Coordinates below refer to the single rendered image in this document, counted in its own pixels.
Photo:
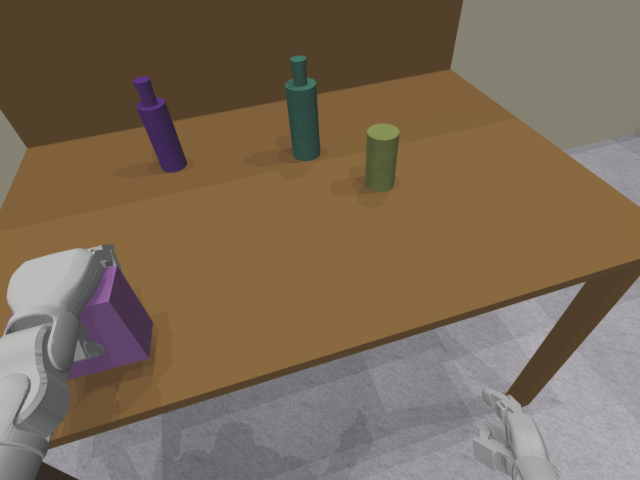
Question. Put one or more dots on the table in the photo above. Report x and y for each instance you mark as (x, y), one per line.
(251, 264)

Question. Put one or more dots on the right robot forearm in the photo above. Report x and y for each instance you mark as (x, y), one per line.
(534, 468)

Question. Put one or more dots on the sponge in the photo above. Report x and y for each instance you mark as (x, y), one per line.
(115, 319)

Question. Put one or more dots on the left robot hand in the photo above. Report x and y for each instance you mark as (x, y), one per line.
(65, 280)

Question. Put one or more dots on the left robot forearm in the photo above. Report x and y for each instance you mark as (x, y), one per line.
(36, 356)

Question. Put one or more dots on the right robot hand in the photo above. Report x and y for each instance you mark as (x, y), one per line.
(498, 448)

